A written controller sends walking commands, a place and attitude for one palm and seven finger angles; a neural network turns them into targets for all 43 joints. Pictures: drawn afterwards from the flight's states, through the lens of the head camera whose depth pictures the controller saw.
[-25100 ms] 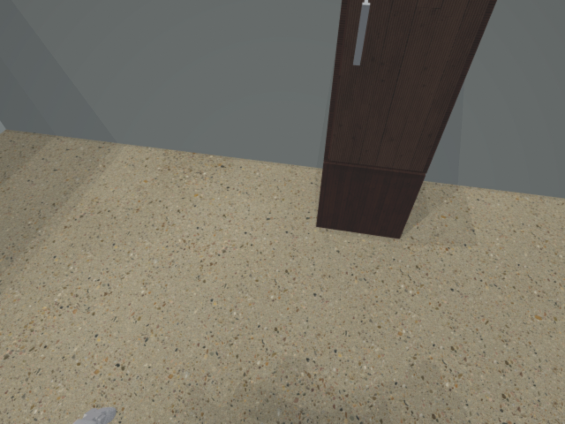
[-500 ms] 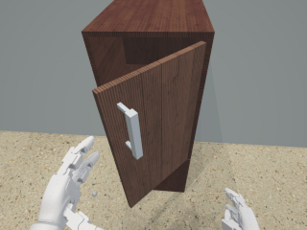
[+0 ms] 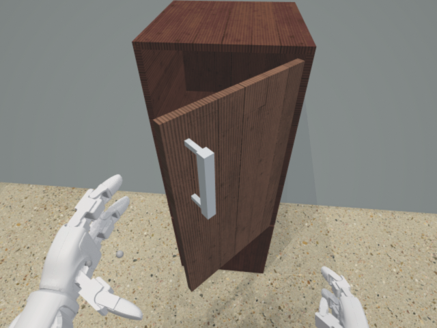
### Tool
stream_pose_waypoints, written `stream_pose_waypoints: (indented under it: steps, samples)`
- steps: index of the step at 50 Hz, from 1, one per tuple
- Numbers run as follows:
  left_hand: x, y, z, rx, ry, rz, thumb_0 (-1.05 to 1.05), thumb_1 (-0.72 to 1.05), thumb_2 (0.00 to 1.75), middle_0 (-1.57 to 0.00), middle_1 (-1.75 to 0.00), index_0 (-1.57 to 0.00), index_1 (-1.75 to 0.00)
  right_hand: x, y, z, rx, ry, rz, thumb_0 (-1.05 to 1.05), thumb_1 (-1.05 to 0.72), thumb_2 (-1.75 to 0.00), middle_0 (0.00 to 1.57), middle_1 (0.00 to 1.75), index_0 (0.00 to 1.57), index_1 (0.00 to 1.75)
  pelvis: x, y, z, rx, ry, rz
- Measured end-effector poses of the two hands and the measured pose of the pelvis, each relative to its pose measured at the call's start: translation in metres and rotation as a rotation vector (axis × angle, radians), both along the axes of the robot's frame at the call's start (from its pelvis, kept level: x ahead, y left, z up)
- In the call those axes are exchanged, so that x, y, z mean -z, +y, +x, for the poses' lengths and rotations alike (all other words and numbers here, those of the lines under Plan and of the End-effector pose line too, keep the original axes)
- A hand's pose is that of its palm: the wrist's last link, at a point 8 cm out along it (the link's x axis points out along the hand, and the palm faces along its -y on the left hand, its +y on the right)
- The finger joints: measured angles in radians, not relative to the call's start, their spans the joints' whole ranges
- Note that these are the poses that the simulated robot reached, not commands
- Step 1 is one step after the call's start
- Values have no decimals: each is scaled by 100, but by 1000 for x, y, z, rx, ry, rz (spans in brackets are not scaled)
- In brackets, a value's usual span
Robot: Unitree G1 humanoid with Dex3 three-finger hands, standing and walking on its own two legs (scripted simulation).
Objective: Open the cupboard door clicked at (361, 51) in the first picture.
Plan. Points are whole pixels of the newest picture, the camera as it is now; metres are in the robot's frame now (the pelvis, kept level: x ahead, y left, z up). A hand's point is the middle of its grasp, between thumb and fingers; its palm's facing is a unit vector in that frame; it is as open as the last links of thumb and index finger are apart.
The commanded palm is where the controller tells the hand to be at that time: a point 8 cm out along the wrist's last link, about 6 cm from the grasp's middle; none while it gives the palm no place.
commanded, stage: draw the hand back to the body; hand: left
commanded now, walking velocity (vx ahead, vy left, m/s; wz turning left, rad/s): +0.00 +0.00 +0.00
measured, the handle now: (200, 180) +0.33 +0.07 +0.14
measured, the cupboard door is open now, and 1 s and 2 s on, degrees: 47 47 47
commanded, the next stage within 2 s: step back with the hand held close in 1.22 s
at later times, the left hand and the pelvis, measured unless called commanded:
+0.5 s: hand (79, 229) +0.20 +0.23 +0.16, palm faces +0.30 -0.89 -0.34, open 13.3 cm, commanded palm +0.16 +0.27 +0.18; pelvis +0.01 +0.02 +0.02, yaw -2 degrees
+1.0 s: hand (65, 207) +0.23 +0.25 +0.17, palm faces +0.44 -0.81 -0.39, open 7.9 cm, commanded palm +0.18 +0.29 +0.19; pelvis +0.03 +0.00 +0.02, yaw -2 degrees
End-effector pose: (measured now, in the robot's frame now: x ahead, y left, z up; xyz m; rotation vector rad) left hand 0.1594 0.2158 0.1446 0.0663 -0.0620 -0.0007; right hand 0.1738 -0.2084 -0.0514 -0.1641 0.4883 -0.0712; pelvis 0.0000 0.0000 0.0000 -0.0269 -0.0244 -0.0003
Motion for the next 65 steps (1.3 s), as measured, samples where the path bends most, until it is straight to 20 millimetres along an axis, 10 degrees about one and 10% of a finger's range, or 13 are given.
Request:
stream_pose_waypoints:
  steps: [12, 34, 49, 65]
  samples:
    - [-15, 30, -1, -134, -19, 158, -1, -40, 35, -16, -30, -15, -30, -11, 17, 12, -23, -9, -28, 1, -90, -90, 20, 30, 20, 30, -7, 12, 3, 13, -12, 0]
    - [-41, 68, 21, -369, -74, 354, 0, 31, 65, -19, -30, -18, -30, 2, 7, 18, 16, 161, -42, 1, -90, -90, 20, 30, 20, 30, -21, 12, 25, 37, -34, 16]
    - [-47, 75, 26, -455, -78, 368, 1, 79, 86, -21, -30, -20, -30, 2, -19, 25, 46, 184, -49, 1, -90, -90, 20, 30, 20, 30, -24, -3, 28, 38, -38, 19]
    - [-51, 65, 20, -435, -92, 375, 2, 88, 90, -21, -30, -21, -30, 4, -23, 18, 52, 182, -35, 1, -90, -90, 20, 30, 20, 30, -25, -9, 23, 39, -48, 17]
